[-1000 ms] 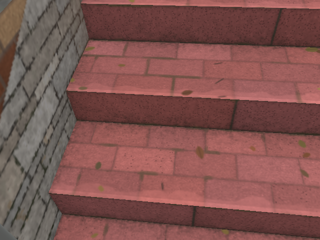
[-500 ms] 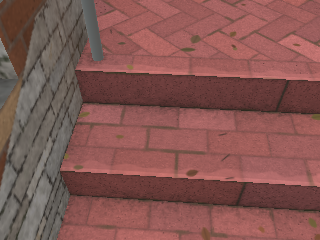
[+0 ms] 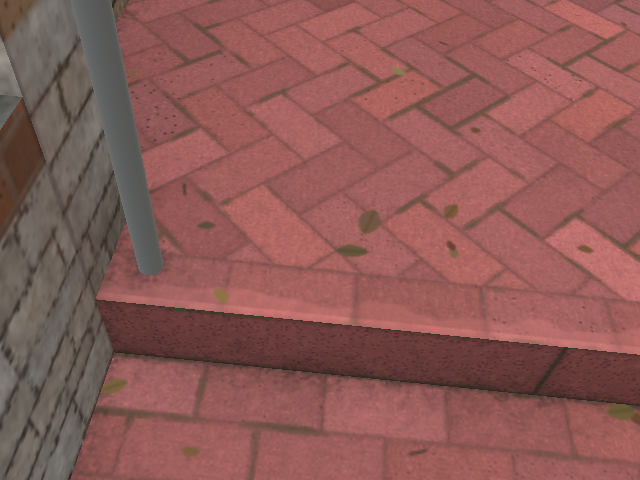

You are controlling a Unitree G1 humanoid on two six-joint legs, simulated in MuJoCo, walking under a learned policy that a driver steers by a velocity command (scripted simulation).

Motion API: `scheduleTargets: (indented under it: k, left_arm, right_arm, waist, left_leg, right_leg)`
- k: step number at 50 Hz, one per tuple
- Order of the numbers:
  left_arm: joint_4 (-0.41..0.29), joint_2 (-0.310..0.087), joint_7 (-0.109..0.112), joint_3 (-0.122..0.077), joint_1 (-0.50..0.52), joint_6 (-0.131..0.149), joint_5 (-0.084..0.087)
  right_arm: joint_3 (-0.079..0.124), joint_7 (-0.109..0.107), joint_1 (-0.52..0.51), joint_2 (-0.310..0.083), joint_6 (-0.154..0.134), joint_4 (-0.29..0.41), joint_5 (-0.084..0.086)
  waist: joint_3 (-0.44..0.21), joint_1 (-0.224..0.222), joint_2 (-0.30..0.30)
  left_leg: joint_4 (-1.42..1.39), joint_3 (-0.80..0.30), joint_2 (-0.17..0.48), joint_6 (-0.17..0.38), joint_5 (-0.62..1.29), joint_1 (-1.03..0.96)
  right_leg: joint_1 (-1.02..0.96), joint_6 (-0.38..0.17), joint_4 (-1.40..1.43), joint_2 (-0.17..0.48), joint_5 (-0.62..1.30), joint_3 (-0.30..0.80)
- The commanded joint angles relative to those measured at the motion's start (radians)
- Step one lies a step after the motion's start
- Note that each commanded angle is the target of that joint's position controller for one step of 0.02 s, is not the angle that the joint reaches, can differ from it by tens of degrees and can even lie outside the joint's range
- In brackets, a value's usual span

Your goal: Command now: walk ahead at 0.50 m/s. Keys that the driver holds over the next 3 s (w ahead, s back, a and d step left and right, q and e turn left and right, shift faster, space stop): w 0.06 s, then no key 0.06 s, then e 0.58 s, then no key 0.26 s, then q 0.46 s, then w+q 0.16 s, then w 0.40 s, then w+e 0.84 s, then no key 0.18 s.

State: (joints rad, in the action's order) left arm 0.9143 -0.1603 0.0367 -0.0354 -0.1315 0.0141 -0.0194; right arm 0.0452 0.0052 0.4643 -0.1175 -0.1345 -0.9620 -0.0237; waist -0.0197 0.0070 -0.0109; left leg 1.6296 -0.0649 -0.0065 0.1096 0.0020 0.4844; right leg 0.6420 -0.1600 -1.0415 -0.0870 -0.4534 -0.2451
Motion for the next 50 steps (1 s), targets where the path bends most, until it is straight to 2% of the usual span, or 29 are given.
scheduleTargets:
  k: [1,4,6,7,10,14,15,16,17,18,19,20,21,22,23,25,28,29,32,36,38,39,41,43,44,45,46,47,50]
  left_arm:
    - [0.124,0.046,-0.010,-0.008,-0.152,0.052,-0.031]
    - [0.184,0.049,-0.027,0.009,-0.218,0.090,-0.009]
    - [0.169,0.011,-0.030,0.015,-0.197,0.107,-0.006]
    - [0.158,-0.003,-0.030,0.021,-0.222,0.113,0.005]
    - [0.196,-0.084,-0.019,0.005,-0.444,0.136,0.010]
    - [0.157,-0.091,0.028,-0.007,-0.520,0.091,-0.006]
    - [0.126,-0.103,0.029,-0.014,-0.504,0.075,-0.001]
    - [0.105,-0.129,0.033,-0.036,-0.508,0.062,0.010]
    - [0.082,-0.139,0.021,-0.041,-0.485,0.046,-0.008]
    - [0.016,-0.180,-0.010,-0.050,-0.352,0.064,0.017]
    - [-0.011,-0.181,-0.030,-0.064,-0.260,0.068,0.035]
    - [-0.077,-0.163,-0.051,-0.065,-0.148,0.082,0.075]
    - [-0.137,-0.079,-0.072,-0.056,-0.202,0.083,0.081]
    - [-0.089,-0.085,-0.082,-0.067,-0.294,0.080,0.039]
    - [-0.098,-0.057,-0.093,-0.068,-0.309,0.054,0.002]
    - [-0.128,-0.031,-0.072,-0.065,-0.225,0.017,-0.060]
    - [-0.160,0.027,-0.041,-0.029,-0.188,-0.021,-0.023]
    - [-0.174,0.046,-0.021,-0.023,-0.186,-0.021,-0.014]
    - [-0.251,-0.003,0.005,-0.029,-0.113,-0.049,-0.026]
    - [-0.373,-0.055,0.027,-0.039,-0.027,-0.078,-0.040]
    - [-0.399,-0.086,0.016,-0.048,-0.081,-0.090,-0.026]
    - [-0.421,-0.062,-0.011,-0.031,-0.080,-0.079,0.007]
    - [-0.420,-0.098,-0.043,-0.045,-0.049,-0.081,0.042]
    - [-0.338,-0.107,-0.062,-0.057,-0.180,-0.065,0.037]
    - [-0.336,-0.110,-0.072,-0.048,-0.168,-0.036,0.030]
    - [-0.374,-0.223,-0.046,-0.071,-0.164,-0.037,0.007]
    - [-0.395,-0.243,-0.035,-0.074,-0.135,-0.040,-0.007]
    - [-0.415,-0.205,-0.018,-0.059,-0.051,-0.047,-0.029]
    - [-0.417,-0.089,0.004,-0.017,-0.047,-0.040,-0.027]
  right_arm:
    - [-0.012,-0.025,-0.084,0.038,0.022,0.192,-0.007]
    - [-0.048,-0.043,-0.123,0.109,0.061,0.240,0.000]
    - [-0.043,-0.043,-0.194,0.060,0.068,0.258,-0.003]
    - [-0.037,-0.045,-0.204,0.020,0.073,0.252,-0.012]
    - [-0.062,-0.060,-0.437,0.060,0.074,0.349,-0.013]
    - [-0.095,-0.033,-0.643,0.064,0.059,0.497,-0.013]
    - [-0.097,-0.019,-0.605,0.045,0.067,0.484,-0.015]
    - [-0.111,-0.024,-0.648,0.094,0.078,0.514,0.009]
    - [-0.107,-0.042,-0.607,0.083,0.099,0.509,0.014]
    - [-0.087,-0.051,-0.456,0.052,0.108,0.439,0.046]
    - [-0.064,-0.077,-0.176,0.017,0.106,0.367,0.075]
    - [-0.004,-0.102,-0.032,-0.166,0.089,0.341,0.047]
    - [0.024,-0.105,-0.062,-0.275,0.083,0.333,0.010]
    - [0.036,-0.097,-0.209,-0.255,0.091,0.338,0.027]
    - [0.015,-0.072,-0.330,-0.179,0.082,0.318,0.048]
    - [-0.014,-0.070,-0.415,-0.023,0.101,0.287,0.030]
    - [-0.009,-0.063,-0.397,-0.023,0.084,0.214,-0.006]
    - [-0.014,-0.059,-0.383,-0.013,0.065,0.201,-0.008]
    - [-0.003,-0.064,-0.364,-0.068,0.035,0.206,0.009]
    - [0.014,-0.085,-0.342,-0.133,0.044,0.256,-0.009]
    - [0.023,-0.090,-0.346,-0.172,0.068,0.288,-0.011]
    - [0.029,-0.103,-0.361,-0.205,0.089,0.306,-0.012]
    - [0.048,-0.123,-0.249,-0.250,0.134,0.306,-0.021]
    - [0.051,-0.095,-0.171,-0.249,0.172,0.247,-0.041]
    - [0.034,-0.060,-0.130,-0.162,0.184,0.234,-0.048]
    - [0.026,-0.045,-0.281,-0.114,0.195,0.365,-0.002]
    - [0.024,-0.053,-0.273,-0.098,0.192,0.359,0.008]
    - [0.031,-0.061,-0.282,-0.097,0.188,0.334,0.022]
    - [0.028,-0.046,-0.252,-0.124,0.168,0.300,-0.001]
  waist:
    - [0.057,0.021,-0.082]
    - [0.116,0.062,-0.011]
    - [0.139,0.076,-0.050]
    - [0.110,0.065,-0.036]
    - [0.067,-0.048,0.115]
    - [0.042,-0.087,0.050]
    - [-0.006,-0.086,0.013]
    - [-0.005,-0.095,0.066]
    - [-0.070,-0.058,0.084]
    - [-0.153,0.005,0.163]
    - [-0.303,0.160,0.321]
    - [-0.423,0.209,0.207]
    - [-0.537,0.156,-0.195]
    - [-0.542,0.067,-0.181]
    - [-0.409,-0.036,-0.161]
    - [-0.100,-0.076,-0.024]
    - [0.001,-0.105,-0.013]
    - [0.004,-0.111,-0.119]
    - [0.029,-0.115,-0.091]
    - [-0.007,-0.108,-0.121]
    - [-0.014,-0.119,-0.152]
    - [-0.028,-0.110,-0.220]
    - [-0.055,0.007,-0.219]
    - [-0.124,-0.002,-0.054]
    - [-0.075,-0.014,0.132]
    - [-0.091,-0.073,0.474]
    - [-0.096,-0.053,0.397]
    - [-0.067,-0.014,0.302]
    - [-0.033,-0.003,0.201]
  left_leg:
    - [0.471,-0.053,-0.014,0.041,-0.108,0.434]
    - [0.485,-0.090,-0.013,0.072,-0.201,0.611]
    - [0.225,-0.035,-0.008,0.040,-0.167,0.560]
    - [0.142,0.069,0.003,0.019,-0.151,0.524]
    - [0.398,0.165,0.022,0.006,-0.394,0.850]
    - [0.169,0.124,0.088,-0.005,-0.463,0.927]
    - [-0.054,0.201,0.082,-0.011,-0.393,0.739]
    - [-0.247,0.163,0.074,0.007,-0.477,0.527]
    - [-0.366,0.207,0.019,0.001,-0.500,0.347]
    - [-0.387,0.267,-0.057,-0.024,-0.541,0.122]
    - [-0.568,0.174,-0.052,-0.031,-0.271,-0.216]
    - [-0.749,-0.162,0.168,0.026,-0.039,-0.449]
    - [-1.054,-0.627,0.516,0.252,0.535,-0.480]
    - [-1.147,-0.741,0.459,0.294,0.399,-0.375]
    - [-1.107,-0.612,0.425,0.253,0.006,-0.243]
    - [-1.031,-0.394,0.357,0.126,-0.444,-0.006]
    - [-0.999,-0.130,0.302,0.051,-0.451,0.131]
    - [-1.010,-0.060,0.277,0.054,-0.448,0.110]
    - [-1.064,-0.026,0.343,0.054,-0.427,0.118]
    - [-1.071,-0.015,0.392,0.039,-0.464,0.012]
    - [-1.129,0.021,0.378,0.045,-0.594,-0.002]
    - [-1.211,0.095,0.357,-0.009,-0.586,0.010]
    - [-1.203,0.111,0.344,-0.012,-0.680,-0.116]
    - [-1.008,0.178,0.279,-0.025,-0.635,-0.053]
    - [-0.749,0.213,0.199,-0.062,-0.608,0.011]
    - [-0.555,0.199,0.054,-0.128,-0.651,0.199]
    - [-0.355,0.061,0.078,-0.132,-0.571,0.109]
    - [-0.283,0.035,0.088,-0.147,-0.473,0.130]
    - [-0.436,0.047,0.075,-0.142,-0.437,0.123]
  right_leg:
    - [-0.200,-0.102,0.641,0.300,-0.007,0.672]
    - [-0.209,-0.039,0.660,0.248,0.223,0.456]
    - [-0.147,0.000,0.699,0.225,0.410,0.332]
    - [-0.162,0.001,0.699,0.193,0.556,0.305]
    - [-0.504,-0.052,0.730,0.253,0.848,0.407]
    - [-0.714,-0.045,0.753,0.247,0.862,0.452]
    - [-0.674,-0.054,0.807,0.217,0.973,0.388]
    - [-0.594,-0.042,0.876,0.243,1.088,0.385]
    - [-0.573,-0.027,0.861,0.238,1.205,0.362]
    - [-0.549,-0.027,0.735,0.205,1.638,0.297]
    - [-0.511,0.027,0.497,0.158,1.795,0.246]
    - [-0.347,0.123,0.132,0.088,1.346,0.249]
    - [-0.194,0.176,-0.360,-0.062,0.213,0.267]
    - [-0.183,0.194,-0.680,-0.045,0.185,0.404]
    - [-0.097,0.176,-0.751,-0.004,0.280,0.410]
    - [0.103,0.143,-0.782,0.031,0.362,0.364]
    - [0.166,0.122,-0.707,0.027,0.376,0.376]
    - [0.205,0.100,-0.745,0.009,0.377,0.375]
    - [0.285,0.131,-0.774,0.022,0.408,0.364]
    - [0.340,0.184,-0.632,0.114,0.460,0.362]
    - [0.227,0.203,-0.387,0.143,0.397,0.303]
    - [0.037,0.187,-0.029,0.190,0.180,0.300]
    - [-0.150,0.180,0.265,0.148,-0.066,0.166]
    - [-0.463,0.140,0.371,0.096,0.071,0.126]
    - [-0.439,0.132,0.488,0.184,0.093,0.352]
    - [-0.388,0.031,0.740,0.392,0.138,0.758]
    - [-0.318,-0.027,0.796,0.426,0.223,0.817]
    - [-0.294,-0.050,0.735,0.398,0.179,0.680]
    - [-0.373,0.002,0.700,0.291,0.105,0.494]
